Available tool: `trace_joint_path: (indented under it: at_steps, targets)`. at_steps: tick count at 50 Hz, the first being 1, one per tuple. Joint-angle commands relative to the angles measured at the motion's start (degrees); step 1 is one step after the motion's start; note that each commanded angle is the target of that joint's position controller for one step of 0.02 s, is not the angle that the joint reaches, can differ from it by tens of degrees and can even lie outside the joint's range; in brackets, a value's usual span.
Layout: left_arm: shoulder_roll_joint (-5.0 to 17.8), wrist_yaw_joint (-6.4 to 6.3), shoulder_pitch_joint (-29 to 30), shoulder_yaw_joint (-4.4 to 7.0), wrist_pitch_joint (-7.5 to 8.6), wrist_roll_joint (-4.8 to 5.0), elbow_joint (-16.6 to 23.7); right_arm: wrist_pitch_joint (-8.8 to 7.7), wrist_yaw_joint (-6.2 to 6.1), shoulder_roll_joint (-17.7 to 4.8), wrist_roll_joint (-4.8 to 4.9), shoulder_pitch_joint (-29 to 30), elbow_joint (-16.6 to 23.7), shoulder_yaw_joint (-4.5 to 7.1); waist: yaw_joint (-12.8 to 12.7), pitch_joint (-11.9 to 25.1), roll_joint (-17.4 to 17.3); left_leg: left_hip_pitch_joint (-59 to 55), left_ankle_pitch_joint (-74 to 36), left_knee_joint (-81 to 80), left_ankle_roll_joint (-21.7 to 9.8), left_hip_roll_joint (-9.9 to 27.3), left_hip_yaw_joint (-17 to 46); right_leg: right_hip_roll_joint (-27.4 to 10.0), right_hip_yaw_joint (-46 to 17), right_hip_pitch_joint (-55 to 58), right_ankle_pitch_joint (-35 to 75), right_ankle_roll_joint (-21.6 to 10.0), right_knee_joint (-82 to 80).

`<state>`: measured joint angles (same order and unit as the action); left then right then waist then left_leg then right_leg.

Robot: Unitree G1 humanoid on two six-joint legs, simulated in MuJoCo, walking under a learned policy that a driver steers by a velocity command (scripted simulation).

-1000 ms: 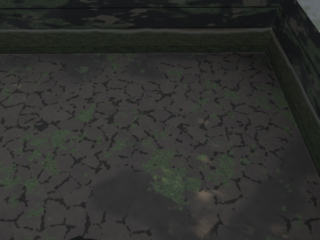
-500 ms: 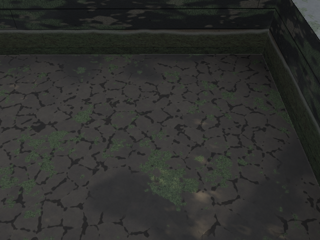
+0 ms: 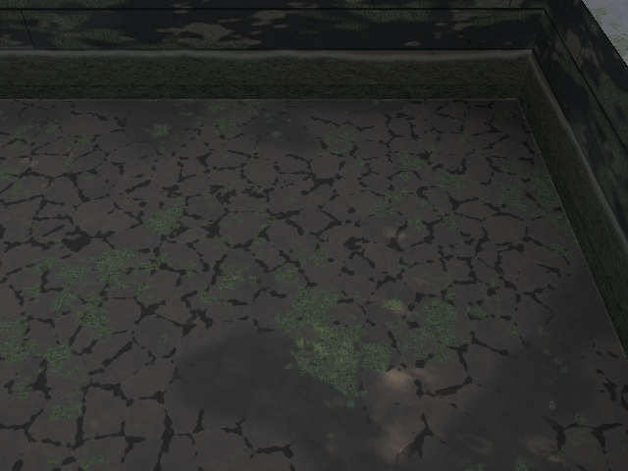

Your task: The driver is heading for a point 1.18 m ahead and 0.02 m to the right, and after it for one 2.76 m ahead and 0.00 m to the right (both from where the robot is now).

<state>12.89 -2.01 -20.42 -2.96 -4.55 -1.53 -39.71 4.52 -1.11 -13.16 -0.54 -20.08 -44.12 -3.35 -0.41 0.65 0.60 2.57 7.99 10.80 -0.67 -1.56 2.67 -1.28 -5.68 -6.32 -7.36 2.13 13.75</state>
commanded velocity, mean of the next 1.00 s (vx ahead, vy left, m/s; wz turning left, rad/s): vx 0.17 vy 0.00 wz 0.00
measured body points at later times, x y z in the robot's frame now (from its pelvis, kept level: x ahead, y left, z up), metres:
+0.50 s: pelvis +0.00 +0.00 +0.00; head +0.00 +0.00 +0.45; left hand +0.03 +0.24 -0.14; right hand +0.02 -0.24 -0.14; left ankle -0.02 +0.12 -0.75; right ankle +0.00 -0.15 -0.75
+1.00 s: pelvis +0.00 -0.01 +0.00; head +0.00 -0.01 +0.45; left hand +0.18 +0.20 -0.08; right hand +0.15 -0.22 -0.10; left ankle -0.02 +0.12 -0.75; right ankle +0.00 -0.15 -0.75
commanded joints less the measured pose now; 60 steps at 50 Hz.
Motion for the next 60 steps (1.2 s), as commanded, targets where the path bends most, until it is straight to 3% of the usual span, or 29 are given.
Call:
trace_joint_path:
  at_steps: [1,2,3,4,7,11,12,13,14,19,20,22,23,24,25,26,30,35,44,45,47,48,49,52,60]
  targets:
    - [4.23,-0.31,-2.61,1.32,0.36,-0.72,1.79,-0.36,-0.44,-4.30,-1.02,-3.12,0.87,1.17,0.02,-1.98,0.19,0.68,-1.65,-1.66,-3.46,3.18,3.53,-1.10,-1.28,-1.81,0.80,-3.84,-1.84]
    - [4.10,-0.34,-2.79,1.31,0.28,-0.66,1.60,-0.39,-0.44,-4.23,-0.95,-3.02,0.66,1.16,-0.02,-3.65,0.03,1.80,0.44,-2.19,-3.46,3.08,3.55,-1.05,-1.43,-2.77,-0.77,-3.93,-2.32]
    - [5.46,-0.25,-2.15,1.64,0.50,0.23,2.41,-0.55,-0.23,-5.61,0.28,-2.28,1.67,1.49,0.09,-4.44,-0.33,1.94,-5.18,-2.24,-3.16,3.44,3.90,-1.61,-2.11,-2.96,5.08,-3.47,-2.43]
    - [5.76,-0.28,-2.24,1.78,0.63,0.29,2.19,-0.65,-0.24,-5.90,0.37,-2.58,1.32,1.60,0.11,-3.27,-0.23,1.12,-7.80,-1.77,-3.12,3.56,3.89,-1.74,-2.03,-2.07,7.33,-3.34,-1.98]
    - [5.33,-0.35,-3.06,1.73,0.71,0.16,1.81,-0.55,-0.42,-5.54,0.20,-3.41,0.85,1.53,0.09,-1.54,-0.01,-0.26,-9.82,-1.24,-3.17,3.58,3.73,-1.63,-1.81,-1.21,8.57,-3.17,-1.68]
    - [5.01,-0.35,-3.60,1.77,0.59,0.15,1.20,-0.34,-0.48,-5.16,0.14,-3.93,0.23,1.48,0.12,-2.46,-0.02,0.27,-7.92,-1.80,-3.13,3.41,3.60,-1.46,-1.62,-1.54,6.97,-3.17,-2.11]
    - [3.97,-0.47,-4.20,1.57,0.36,-0.59,-0.03,-0.30,-0.67,-3.96,-0.92,-4.40,-1.22,1.26,0.04,-2.78,0.23,0.83,-1.59,-2.15,-3.37,3.00,3.29,-0.93,-1.02,-1.77,0.57,-3.64,-2.30]
    - [3.87,-0.51,-4.33,1.55,0.28,-0.54,-0.18,-0.37,-0.67,-3.92,-0.84,-4.31,-1.42,1.24,-0.01,-4.33,0.06,1.93,0.43,-2.65,-3.35,2.91,3.31,-0.89,-1.19,-2.66,-0.84,-3.72,-2.73]
    - [5.10,-0.42,-3.72,1.84,0.53,0.36,0.57,-0.54,-0.45,-5.26,0.43,-3.65,-0.47,1.53,0.08,-5.01,-0.35,2.06,-5.21,-2.66,-3.05,3.24,3.67,-1.41,-1.86,-2.78,4.91,-3.28,-2.81]
    - [4.82,-0.44,-4.69,1.85,0.77,0.30,-0.35,-0.43,-0.66,-4.99,0.26,-4.94,-1.51,1.48,0.16,-2.39,-0.04,-0.10,-9.16,-1.78,-3.04,3.30,3.44,-1.36,-1.50,-1.28,7.83,-3.00,-2.20]
    - [3.83,-0.54,-5.30,1.66,0.50,-0.47,-1.62,-0.33,-0.88,-3.74,-0.85,-5.41,-2.97,1.25,0.11,-2.85,0.23,0.49,-2.48,-2.19,-3.29,2.88,3.11,-0.80,-0.86,-1.61,1.12,-3.47,-2.47]
    - [3.85,-0.59,-5.37,1.70,0.38,-0.31,-2.12,-0.42,-0.87,-3.85,-0.60,-5.27,-3.61,1.29,0.08,-5.40,-0.05,2.36,0.45,-3.00,-3.21,2.72,3.15,-0.80,-1.07,-2.87,-0.67,-3.55,-3.11]
    - [4.58,-0.53,-5.36,1.78,0.61,0.45,-1.56,-0.61,-0.67,-4.69,0.45,-5.06,-2.74,1.32,0.11,-4.83,-0.40,1.90,-2.75,-3.35,-2.94,2.88,3.38,-1.13,-1.56,-2.23,3.00,-3.11,-3.52]
    - [4.62,-0.59,-5.50,1.77,0.67,0.45,-1.98,-0.68,-0.72,-4.54,0.40,-5.26,-3.13,1.24,0.16,-3.80,-0.25,1.25,-1.91,-3.43,-2.88,2.78,3.25,-1.03,-1.34,-1.29,2.43,-2.96,-3.51]
    - [4.49,-0.70,-5.43,1.67,0.70,0.35,-1.99,-0.73,-0.83,-4.36,0.24,-5.14,-3.06,1.08,0.15,-3.55,-0.14,1.13,-0.13,-3.61,-2.88,2.61,3.16,-0.78,-1.13,-1.08,1.16,-2.85,-3.63]
    - [3.48,-0.58,-0.95,1.03,1.10,0.19,1.14,-1.35,-0.43,-1.86,-0.69,-2.70,-0.35,-0.10,0.82,-4.75,-0.32,1.01,-3.79,-2.88,-2.43,2.92,3.24,-1.00,-1.59,-3.46,5.35,-2.56,-3.71]
    - [3.19,-0.97,-0.17,0.05,1.33,-1.13,3.93,-2.10,-0.34,-3.10,-1.60,-2.36,2.37,-0.81,0.83,-1.66,-0.72,0.20,-4.61,-1.43,-2.58,2.41,3.12,0.19,-0.51,-1.80,5.47,-2.10,-2.18]
    - [3.35,-1.18,1.30,-0.90,1.44,-1.80,7.86,-2.51,0.13,-3.63,-2.10,0.00,6.50,-1.57,0.58,-2.21,-1.12,1.78,-3.82,-0.41,-3.27,2.31,3.33,1.22,0.60,-2.48,3.09,-1.79,-0.06]
    - [4.15,-0.19,8.50,-2.32,1.47,-2.89,14.62,-2.85,1.47,-4.39,-3.81,5.76,13.10,-2.71,0.97,0.59,-0.39,1.58,-9.86,3.31,-2.74,3.03,3.82,0.21,-0.60,-1.91,8.92,-1.54,2.32]
    - [4.75,-0.42,7.65,-2.14,1.29,-3.29,13.84,-2.54,1.10,-5.75,-3.21,6.13,12.20,-2.30,0.06,1.92,-0.33,1.72,-6.80,2.46,-2.60,2.82,4.20,0.13,-0.65,0.21,6.77,-1.45,2.12]
    - [5.20,-0.31,9.27,-2.23,1.31,-3.09,14.55,-2.59,1.12,-5.73,-3.15,7.86,13.27,-2.44,0.16,0.58,-0.06,2.50,-5.09,2.27,-2.14,2.91,4.20,-0.15,-1.14,-0.45,6.33,-1.53,1.95]
    - [4.79,0.17,10.72,-2.60,1.42,-2.77,15.63,-2.86,1.68,-4.46,-3.96,7.88,14.46,-3.01,1.04,-0.72,0.02,2.31,-9.33,3.00,-1.94,3.51,4.20,-0.97,-2.18,-2.34,10.91,-1.78,1.33]
    - [5.13,0.39,10.27,-2.55,1.35,-2.84,15.25,-2.93,1.91,-4.82,-4.16,6.68,13.85,-2.91,1.16,0.72,0.21,1.19,-11.58,3.12,-1.79,3.95,4.59,-1.67,-2.92,-1.26,14.15,-2.01,0.84]
    - [6.31,0.75,9.22,-2.08,1.25,-2.52,14.12,-2.96,2.24,-6.63,-3.52,4.79,12.89,-2.22,1.20,2.80,0.19,-0.02,-13.15,2.77,-1.58,4.87,5.27,-2.54,-3.72,1.61,16.66,-2.53,0.40]
    - [7.08,1.09,8.02,-0.77,0.85,-1.40,11.57,-2.65,2.55,-7.55,-1.94,3.50,11.35,-0.75,0.79,1.49,-0.25,1.04,-7.56,0.50,-1.74,5.58,5.74,-3.01,-4.13,1.41,10.40,-3.30,-1.52]
Velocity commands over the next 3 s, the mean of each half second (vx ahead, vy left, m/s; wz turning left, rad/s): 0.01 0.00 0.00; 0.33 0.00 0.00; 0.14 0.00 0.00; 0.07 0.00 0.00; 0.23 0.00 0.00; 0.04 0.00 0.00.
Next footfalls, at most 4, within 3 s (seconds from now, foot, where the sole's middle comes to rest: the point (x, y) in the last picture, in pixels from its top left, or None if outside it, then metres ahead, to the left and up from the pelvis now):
none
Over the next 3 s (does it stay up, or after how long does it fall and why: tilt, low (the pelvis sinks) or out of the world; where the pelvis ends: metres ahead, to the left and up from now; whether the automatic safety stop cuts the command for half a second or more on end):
stays up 0.00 0.00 0.00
